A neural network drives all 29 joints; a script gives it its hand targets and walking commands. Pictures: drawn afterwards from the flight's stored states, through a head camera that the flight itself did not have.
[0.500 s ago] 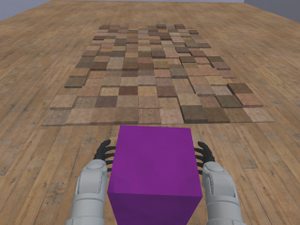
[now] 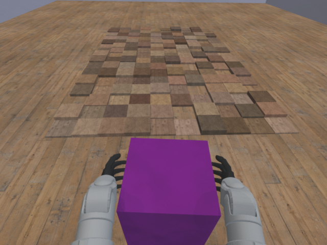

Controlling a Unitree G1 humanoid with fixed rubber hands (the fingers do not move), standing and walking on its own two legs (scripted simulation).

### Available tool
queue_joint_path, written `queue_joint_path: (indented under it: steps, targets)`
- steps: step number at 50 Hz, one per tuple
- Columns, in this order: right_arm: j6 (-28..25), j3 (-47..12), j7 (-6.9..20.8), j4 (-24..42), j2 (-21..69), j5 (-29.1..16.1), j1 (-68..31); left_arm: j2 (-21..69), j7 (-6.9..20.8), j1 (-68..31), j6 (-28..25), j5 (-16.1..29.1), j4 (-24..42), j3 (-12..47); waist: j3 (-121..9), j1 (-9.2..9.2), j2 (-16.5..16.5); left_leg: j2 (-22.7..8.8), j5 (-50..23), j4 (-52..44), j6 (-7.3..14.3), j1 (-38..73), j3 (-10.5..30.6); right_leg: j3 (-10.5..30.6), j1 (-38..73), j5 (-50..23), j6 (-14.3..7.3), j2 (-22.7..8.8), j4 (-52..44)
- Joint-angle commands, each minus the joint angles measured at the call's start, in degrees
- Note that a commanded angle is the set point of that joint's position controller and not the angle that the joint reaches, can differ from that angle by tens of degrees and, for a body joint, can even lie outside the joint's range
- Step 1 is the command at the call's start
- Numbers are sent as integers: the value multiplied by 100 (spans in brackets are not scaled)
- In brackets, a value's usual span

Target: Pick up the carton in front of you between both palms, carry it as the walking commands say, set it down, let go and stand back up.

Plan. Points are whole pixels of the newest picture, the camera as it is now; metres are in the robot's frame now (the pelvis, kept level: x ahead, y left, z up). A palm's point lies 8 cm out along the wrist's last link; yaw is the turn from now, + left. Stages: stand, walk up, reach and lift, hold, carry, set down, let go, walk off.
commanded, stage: hold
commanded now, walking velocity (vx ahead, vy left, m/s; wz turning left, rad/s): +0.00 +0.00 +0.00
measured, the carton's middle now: (166, 195) +0.30 +0.00 -0.03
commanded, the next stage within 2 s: carry in 0.10 s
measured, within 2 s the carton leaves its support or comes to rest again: neither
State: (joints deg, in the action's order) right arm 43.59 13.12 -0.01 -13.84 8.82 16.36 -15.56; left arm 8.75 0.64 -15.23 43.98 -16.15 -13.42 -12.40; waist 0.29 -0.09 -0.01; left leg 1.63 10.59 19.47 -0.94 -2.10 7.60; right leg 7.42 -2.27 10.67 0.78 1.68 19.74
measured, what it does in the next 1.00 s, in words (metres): walks ahead: right foot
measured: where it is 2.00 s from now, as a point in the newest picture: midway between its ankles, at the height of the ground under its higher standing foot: (160, 164)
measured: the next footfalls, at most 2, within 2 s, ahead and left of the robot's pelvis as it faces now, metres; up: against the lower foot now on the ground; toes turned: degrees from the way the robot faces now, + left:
right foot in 0.66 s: +0.22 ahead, -0.10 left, +0.00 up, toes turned -8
left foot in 1.04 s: +0.58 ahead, +0.10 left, +0.00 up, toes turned +11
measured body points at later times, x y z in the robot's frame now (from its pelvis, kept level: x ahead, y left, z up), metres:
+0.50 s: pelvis +0.09 +0.00 -0.03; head +0.06 +0.00 +0.42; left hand +0.38 +0.15 +0.05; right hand +0.38 -0.16 +0.05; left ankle +0.01 +0.12 -0.75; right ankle +0.01 -0.14 -0.75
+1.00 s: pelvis +0.37 +0.01 -0.02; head +0.37 +0.00 +0.43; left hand +0.64 +0.17 +0.07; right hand +0.65 -0.13 +0.06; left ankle +0.50 +0.11 -0.73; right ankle +0.18 -0.09 -0.75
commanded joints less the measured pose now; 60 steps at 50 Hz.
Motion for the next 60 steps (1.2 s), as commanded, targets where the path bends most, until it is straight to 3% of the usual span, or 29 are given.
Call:
queue_joint_path:
  steps: [1, 4, 5, 8, 12, 18, 21, 23, 25, 26, 27, 28, 29, 31, 33, 34, 35, 36, 37, 39, 41, 48, 51, 52, 53, 54, 55, 57, 60]
  targets:
    - [-183, -3081, 1423, 160, 5248, -1543, -2799, 5225, 1336, -2848, -226, 1505, 195, 3015, -1213, 0, -2, 413, -809, -249, -15, 186, -379, -384, 161, -810, 40, 408, -260]
    - [-186, -3069, 1429, 124, 5258, -1535, -2846, 5232, 1343, -2894, -230, 1497, 157, 2999, -1207, 0, 1, 410, -752, -246, -12, 170, -383, -387, 147, -754, 38, 404, -258]
    - [-181, -3133, 1422, 130, 5309, -1586, -2989, 5307, 1332, -3015, -234, 1578, 153, 3040, -1112, 8, -23, -594, 59, 234, 81, -573, -269, -217, -583, 117, -51, -592, 199]
    - [-143, -3401, 1358, 477, 5317, -1793, -3028, 5316, 1273, -3058, -194, 1731, 537, 3335, -1054, 4, -17, -499, 2947, 8, 148, -1213, 0, -45, -1299, 2930, -115, -482, -4]
    - [189, -4003, 1194, 1207, 5225, -2157, -2884, 5182, 1130, -2943, 131, 2154, 1267, 3925, -1642, 20, -80, -609, 1959, 334, 244, -1115, -171, -349, -1220, 1864, -183, -531, 508]
    - [1219, -4577, 972, 2098, 4708, -2715, -2780, 4697, 923, -2879, 1198, 2725, 2180, 4505, -1413, 29, -119, -881, 2098, 565, 348, -1456, -130, -376, -1617, 1953, -270, -786, 660]
    - [1711, -4751, 923, 2510, 4788, -3061, -2534, 4654, 854, -2471, 1651, 2973, 2469, 4591, -1527, -33, 825, -473, 949, 1919, 141, -2296, -1041, 231, -529, 545, -573, -1243, 489]
    - [1965, -4839, 957, 2773, 4846, -3286, -2454, 4694, 784, -2230, 1877, 2994, 2696, 4586, -1448, -38, 1188, -184, 1382, 1680, 6, -2831, -1518, 566, 55, -1201, -887, -1546, 682]
    - [2117, -4860, 987, 2930, 4970, -3459, -2258, 4853, 740, -2262, 2077, 3076, 3078, 4637, -1717, 119, 379, -249, 671, 570, 110, -891, -1341, -517, -988, -2696, -538, -1128, 1952]
    - [2127, -4819, 973, 2937, 4983, -3409, -2067, 4857, 763, -2321, 2174, 3167, 3398, 4721, -2051, 165, -843, -812, -840, 501, 398, 650, -400, -1394, -2255, -2424, -112, -691, 3260]
    - [2146, -4761, 929, 3005, 5020, -3304, -1835, 4895, 814, -2368, 2246, 3268, 3603, 4817, -1928, 195, -2325, -1761, -3182, 164, 902, 1794, 905, -1882, -3986, 584, 163, -229, 3657]
    - [2191, -4772, 881, 3337, 5027, -3233, -1841, 4980, 860, -2485, 2268, 3325, 3751, 4881, -1440, 220, -1719, -2096, -4383, 251, 1232, 2270, 1329, -1660, -4996, 2422, 94, -184, 3500]
    - [2261, -4835, 840, 3584, 5189, -3265, -1981, 5029, 885, -2415, 2289, 3354, 3744, 4837, -1358, 280, -888, -2205, -4514, 341, 1312, 2553, 1207, -1564, -5247, 2979, 23, -319, 3054]
    - [2340, -4901, 790, 4038, 5140, -3385, -2131, 5045, 896, -2154, 2329, 3481, 3830, 4801, -1566, 235, -656, -1956, -3838, 457, 851, 2157, 442, -1558, -4239, 1839, -103, -312, 1502]
    - [2432, -4901, 807, 4186, 4933, -3434, -1956, 4964, 820, -1861, 2348, 3359, 3884, 4712, -2463, -2, -755, -1294, -3744, 1421, 260, 341, -1265, -2185, -520, -122, -218, 152, 180]
    - [2471, -4903, 834, 4292, 4763, -3491, -1985, 4917, 779, -1575, 2370, 3250, 3847, 4628, -2894, -160, -255, -1041, -2190, 2354, 73, -1062, -1637, -1576, 1349, 166, -333, -365, 149]
    - [2561, -4953, 895, 4555, 4629, -3631, -2336, 4854, 719, -1464, 2362, 3111, 3727, 4494, -2731, -202, 1545, -374, -185, 3789, -158, -2523, -1933, 1325, 1762, -516, -802, -1980, -462]
    - [2620, -5064, 946, 4361, 4699, -3703, -2403, 4838, 679, -1658, 2404, 3045, 3829, 4486, -2328, -139, 1668, -147, 1778, 4518, 6, -3755, -1316, 2063, 2212, -2035, -1452, -2478, -466]
    - [2634, -5026, 982, 4152, 4703, -3717, -2254, 4832, 661, -1773, 2467, 3078, 3925, 4512, -2093, -152, 960, -459, 1950, 4956, 183, -4186, -1019, 1560, 2237, -2727, -1566, -2570, -227]
    - [2643, -4926, 1004, 3889, 4802, -3633, -2038, 4920, 677, -1859, 2533, 3144, 3934, 4587, -1869, -136, 126, -821, 1353, 4414, 268, -4463, -938, 791, 2056, -2498, -1128, -2298, -324]
    - [2620, -4812, 963, 3680, 4919, -3440, -1758, 4979, 761, -1907, 2572, 3259, 3945, 4705, -1734, -134, 373, -683, 960, 3485, 170, -4227, -1230, 66, 1894, -2758, -789, -1948, -523]
    - [2521, -4739, 780, 3572, 5074, -2980, -1462, 4912, 1072, -1748, 2556, 3463, 3679, 4761, -1088, -108, 1087, -109, -574, 1179, 231, -2457, -2228, -1428, 428, -3404, -608, -1380, -618]
    - [2497, -4752, 818, 3569, 5126, -3033, -1488, 4878, 1100, -1800, 2542, 3446, 3731, 4772, -1638, 48, 1002, 181, -618, 888, 351, -465, -2514, -2041, -109, -4015, -330, -1219, 895]
    - [2492, -4754, 847, 3566, 5121, -3045, -1507, 4852, 1106, -1825, 2534, 3418, 3717, 4766, -1909, 156, 708, -31, -188, 863, 342, 439, -2324, -2068, -637, -3113, -247, -1070, 1885]
    - [2496, -4723, 877, 3479, 5111, -3035, -1438, 4802, 1109, -1944, 2538, 3393, 3707, 4757, -2082, 285, -85, -1174, 1198, 332, 554, 909, -547, -2032, -1430, -1539, -107, -764, 3287]
    - [2440, -4706, 915, 3327, 5076, -3062, -1487, 4873, 1105, -1979, 2558, 3405, 3784, 4828, -2367, 184, -1595, -2599, 1614, -777, 1436, 1567, 2382, -1584, -2820, 1235, 26, 25, 4863]
    - [2422, -4780, 949, 3416, 5234, -3209, -1578, 4929, 1091, -1989, 2513, 3375, 3708, 4827, -2259, 151, -1071, -2748, 1141, -945, 1567, 1451, 2427, -873, -3256, 1539, -124, -301, 5582]
    - [2325, -4934, 999, 3541, 5566, -3418, -1862, 5275, 1069, -1998, 2384, 3334, 3652, 4820, -2113, 126, -293, -2336, 16, -778, 1260, 719, 1200, -717, -3242, 1049, -330, -773, 5419]
    - [2216, -5086, 1064, 3673, 5731, -3552, -1895, 5578, 976, -1692, 2197, 3214, 3549, 4824, -2161, 78, -368, -1973, -462, -907, 851, 332, 40, -878, -2929, 470, -303, -879, 4345]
